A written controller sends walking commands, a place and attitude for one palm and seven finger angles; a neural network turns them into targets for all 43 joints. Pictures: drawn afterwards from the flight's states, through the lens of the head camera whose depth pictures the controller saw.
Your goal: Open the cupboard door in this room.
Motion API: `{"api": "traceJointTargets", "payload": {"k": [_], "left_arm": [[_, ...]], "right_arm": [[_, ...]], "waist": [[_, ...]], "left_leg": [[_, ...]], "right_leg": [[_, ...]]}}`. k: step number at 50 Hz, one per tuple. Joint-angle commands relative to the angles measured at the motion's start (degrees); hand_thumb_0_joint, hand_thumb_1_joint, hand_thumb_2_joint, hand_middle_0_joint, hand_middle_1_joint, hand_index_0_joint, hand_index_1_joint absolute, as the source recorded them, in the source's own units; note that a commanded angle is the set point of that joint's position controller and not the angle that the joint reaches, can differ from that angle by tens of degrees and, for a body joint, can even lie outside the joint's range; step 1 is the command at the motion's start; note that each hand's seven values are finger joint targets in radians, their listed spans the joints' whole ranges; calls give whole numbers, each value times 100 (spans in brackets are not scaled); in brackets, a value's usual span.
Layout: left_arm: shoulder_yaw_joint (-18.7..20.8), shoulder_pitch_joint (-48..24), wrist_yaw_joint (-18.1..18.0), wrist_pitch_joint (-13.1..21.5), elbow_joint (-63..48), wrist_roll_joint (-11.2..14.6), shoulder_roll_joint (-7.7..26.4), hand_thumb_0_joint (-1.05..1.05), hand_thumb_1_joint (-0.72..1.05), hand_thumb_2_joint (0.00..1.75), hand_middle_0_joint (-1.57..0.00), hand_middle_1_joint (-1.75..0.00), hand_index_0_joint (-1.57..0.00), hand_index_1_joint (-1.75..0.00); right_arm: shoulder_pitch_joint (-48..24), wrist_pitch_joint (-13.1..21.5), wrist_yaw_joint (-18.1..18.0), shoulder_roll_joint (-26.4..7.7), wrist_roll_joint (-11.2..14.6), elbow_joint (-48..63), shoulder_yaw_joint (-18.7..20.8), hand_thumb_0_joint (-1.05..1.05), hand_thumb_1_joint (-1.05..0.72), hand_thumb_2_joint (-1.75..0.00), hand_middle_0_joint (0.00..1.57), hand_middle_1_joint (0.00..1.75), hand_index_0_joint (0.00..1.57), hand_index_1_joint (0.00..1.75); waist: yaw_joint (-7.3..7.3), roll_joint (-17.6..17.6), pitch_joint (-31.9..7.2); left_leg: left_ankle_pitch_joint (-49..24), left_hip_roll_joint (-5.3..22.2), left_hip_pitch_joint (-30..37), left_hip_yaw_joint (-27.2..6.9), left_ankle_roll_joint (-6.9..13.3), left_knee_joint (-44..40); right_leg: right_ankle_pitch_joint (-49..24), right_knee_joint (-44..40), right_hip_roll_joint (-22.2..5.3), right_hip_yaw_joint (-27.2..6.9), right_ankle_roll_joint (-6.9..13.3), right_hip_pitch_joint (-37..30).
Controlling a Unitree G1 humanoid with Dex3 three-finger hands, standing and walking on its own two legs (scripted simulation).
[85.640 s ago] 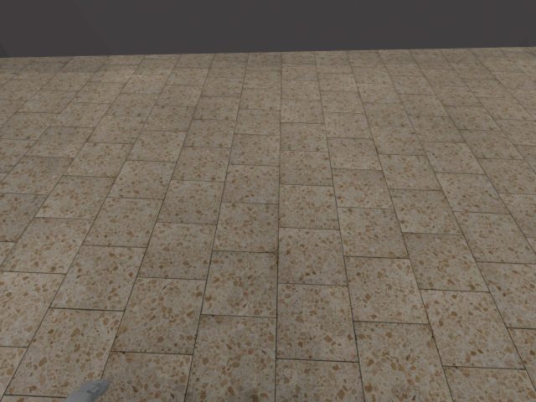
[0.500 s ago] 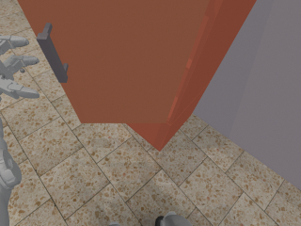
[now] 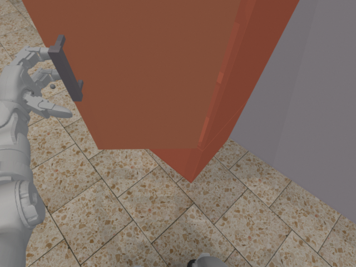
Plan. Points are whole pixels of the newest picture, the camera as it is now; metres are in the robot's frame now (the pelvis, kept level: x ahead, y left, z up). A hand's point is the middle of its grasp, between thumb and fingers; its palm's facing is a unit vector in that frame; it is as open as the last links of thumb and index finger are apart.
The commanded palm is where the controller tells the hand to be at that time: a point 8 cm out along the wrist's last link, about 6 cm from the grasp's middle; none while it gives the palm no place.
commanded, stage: slide the fingers in behind the handle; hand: left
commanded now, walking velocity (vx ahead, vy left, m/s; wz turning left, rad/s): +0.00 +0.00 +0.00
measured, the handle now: (69, 70) +0.53 +0.22 +0.12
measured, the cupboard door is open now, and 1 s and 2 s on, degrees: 43 43 43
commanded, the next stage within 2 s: close the thumb around the handle in 1.20 s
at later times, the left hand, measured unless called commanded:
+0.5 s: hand (73, 85) +0.48 +0.20 +0.12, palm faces -0.03 -1.00 -0.01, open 13.9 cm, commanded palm +0.45 +0.26 +0.12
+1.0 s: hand (76, 87) +0.47 +0.19 +0.12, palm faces -0.02 -1.00 -0.02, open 14.0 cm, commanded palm +0.44 +0.24 +0.12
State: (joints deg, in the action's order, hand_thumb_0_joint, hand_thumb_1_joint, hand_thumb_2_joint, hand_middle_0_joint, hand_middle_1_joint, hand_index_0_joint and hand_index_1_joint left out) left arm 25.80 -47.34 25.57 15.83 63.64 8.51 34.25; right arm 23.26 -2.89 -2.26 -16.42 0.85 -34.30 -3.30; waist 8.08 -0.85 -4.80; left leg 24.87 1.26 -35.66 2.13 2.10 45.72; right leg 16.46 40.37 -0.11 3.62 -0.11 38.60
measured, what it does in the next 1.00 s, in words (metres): stands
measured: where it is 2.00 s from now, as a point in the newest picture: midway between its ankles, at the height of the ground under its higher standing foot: outside the picture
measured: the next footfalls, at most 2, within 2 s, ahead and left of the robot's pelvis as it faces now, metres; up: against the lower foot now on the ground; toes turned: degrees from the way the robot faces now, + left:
none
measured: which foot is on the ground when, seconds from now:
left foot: down 0.00-1.00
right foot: down 0.00-1.00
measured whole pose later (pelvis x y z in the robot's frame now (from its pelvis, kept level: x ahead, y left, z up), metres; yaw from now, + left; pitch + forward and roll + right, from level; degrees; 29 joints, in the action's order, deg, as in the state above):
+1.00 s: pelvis +0.00 -0.01 +0.00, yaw +0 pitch +13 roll -1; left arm 21.1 -46.2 18.3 16.2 61.6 8.2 27.5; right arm 22.1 -1.3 -1.9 -16.1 1.0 -35.2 -2.5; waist 6.7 -1.4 -4.8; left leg 24.2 1.1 -33.0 2.2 1.5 43.7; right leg 16.8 40.2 -0.1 3.4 0.6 36.8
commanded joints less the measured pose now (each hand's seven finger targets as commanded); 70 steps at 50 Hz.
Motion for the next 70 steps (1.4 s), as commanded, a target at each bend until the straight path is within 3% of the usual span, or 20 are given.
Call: {"api": "traceJointTargets", "payload": {"k": [1,3,8,11,14,15,18,25,28,31,34,38,44,48,50,60,63,65,67,70], "left_arm": [[188,-2394,-113,303,-1114,64,1787,0,-50,30,-30,-120,-30,-120],[89,-2357,-131,291,-1157,49,1691,0,-50,30,-30,-120,-30,-120],[16,-2399,-129,306,-1088,240,1434,0,-50,30,-30,-120,-30,-120],[-157,-2599,-165,339,-1177,194,1229,0,-50,30,-30,-120,-30,-120],[-96,-2727,-262,381,-1197,127,1329,0,-50,30,-30,-120,-30,-120],[-7,-2665,-299,385,-1171,125,1432,0,-50,30,-30,-120,-30,-120],[-189,-2720,-342,405,-1288,135,1194,0,-50,30,-30,-120,-30,-120],[210,-2400,-443,428,-1417,85,1607,0,-50,30,-30,-120,-30,-120],[-48,-2400,-401,409,-1437,142,1278,0,-50,30,-30,-120,-30,-120],[55,-2284,-374,346,-1291,178,1368,0,-50,30,-30,-120,-30,-120],[-215,-2443,-331,351,-1515,212,1036,0,-50,30,-30,-120,-30,-120],[-449,-2396,-416,343,-1462,272,618,0,-50,30,-30,-120,-30,-120],[-281,-2457,-688,406,-1614,109,795,0,-50,30,-30,-120,-30,-120],[-242,-2493,-732,470,-1520,89,869,0,-50,30,-30,-120,-30,-120],[-372,-2529,-709,480,-1500,82,665,0,-50,30,-30,-120,-30,-120],[-390,-2536,-717,532,-1550,120,596,0,-50,30,-30,-120,-30,-120],[-413,-2497,-734,549,-1514,163,546,0,-50,30,-30,-120,-30,-120],[-533,-2629,-743,551,-1518,98,445,0,-50,30,-30,-120,-30,-120],[-537,-2556,-767,566,-1664,107,381,0,-39,35,-31,-121,-31,-121],[-350,-2344,-768,545,-1515,127,613,0,-22,42,-32,-123,-32,-123]], "right_arm": [[690,166,-98,-1034,30,399,395,0,-90,-90,20,30,20,30],[677,166,-93,-1020,40,437,391,0,-90,-90,20,30,20,30],[669,188,-111,-1036,55,430,408,0,-90,-90,20,30,20,30],[658,228,-120,-1007,54,367,417,0,-90,-90,20,30,20,30],[678,247,-119,-996,33,310,411,0,-90,-90,20,30,20,30],[679,248,-124,-999,40,301,419,0,-90,-90,20,30,20,30],[651,273,-117,-963,41,345,400,0,-90,-90,20,30,20,30],[641,255,-89,-953,37,394,422,0,-90,-90,20,30,20,30],[612,251,-86,-934,58,419,417,0,-90,-90,20,30,20,30],[606,245,-93,-969,70,389,430,0,-90,-90,20,30,20,30],[573,272,-95,-926,71,387,432,0,-90,-90,20,30,20,30],[591,310,-79,-916,58,374,437,0,-90,-90,20,30,20,30],[588,321,-41,-889,28,307,451,0,-90,-90,20,30,20,30],[580,320,-52,-920,34,310,449,0,-90,-90,20,30,20,30],[530,334,-49,-888,37,312,437,0,-90,-90,20,30,20,30],[526,375,-49,-893,25,267,442,0,-90,-90,20,30,20,30],[554,389,-66,-909,28,265,448,0,-90,-90,20,30,20,30],[552,393,-58,-895,29,214,450,0,-90,-90,20,30,20,30],[562,418,-34,-887,18,207,478,0,-90,-90,20,30,20,30],[569,405,-38,-910,22,182,469,0,-90,-90,20,30,20,30]], "waist": [[-106,-649,-2113],[-96,-779,-2055],[-19,-167,-1967],[11,-433,-2035],[-10,-555,-2117],[-3,-338,-2129],[-1,-545,-2211],[-191,-498,-2576],[-95,-419,-2276],[-112,-268,-2177],[-76,-573,-2254],[-18,-341,-2100],[-133,-632,-2357],[-97,-156,-2135],[-102,-463,-2173],[-141,-568,-2196],[-102,-208,-2132],[-83,-461,-2162],[-132,-617,-2339],[-154,-320,-2219]], "left_leg": [[-2521,19,1023,-407,-132,-647],[-2587,9,1039,-381,-122,-634],[-2214,11,836,-329,-49,-658],[-2179,-11,938,-326,-56,-669],[-2161,-32,961,-346,-63,-652],[-2084,-29,863,-322,-38,-649],[-2224,-53,914,-293,-36,-643],[-2458,-73,777,-189,-19,-623],[-2393,-67,755,-178,1,-643],[-2134,-71,626,-164,8,-695],[-2291,-72,879,-162,-9,-680],[-2361,-51,991,-244,-15,-691],[-2771,-39,1232,-303,-92,-667],[-2464,-41,966,-289,-46,-718],[-2481,-45,1140,-291,-87,-727],[-2635,-16,1350,-382,-153,-723],[-2619,-16,1227,-377,-111,-728],[-2671,-8,1359,-415,-160,-735],[-2869,4,1564,-418,-193,-695],[-2817,-1,1325,-370,-160,-698]], "right_leg": [[-1622,-180,157,-152,169,-1322],[-1667,-169,161,-158,192,-1320],[-1683,-240,168,-190,161,-1505],[-1645,-252,148,-223,154,-1404],[-1607,-231,144,-239,160,-1421],[-1649,-245,136,-253,142,-1533],[-1796,-197,132,-252,164,-1585],[-2359,-143,107,-357,142,-2163],[-2306,-185,127,-319,151,-2035],[-2158,-244,115,-344,130,-2056],[-2180,-239,118,-324,138,-1905],[-2016,-244,152,-227,155,-1663],[-2137,-161,133,-218,165,-1645],[-2072,-184,141,-214,161,-1790],[-1987,-183,137,-209,168,-1639],[-1814,-185,151,-160,182,-1450],[-1867,-187,160,-145,177,-1549],[-1798,-181,147,-141,174,-1397],[-1828,-176,158,-143,176,-1357],[-1963,-196,161,-156,166,-1538]]}}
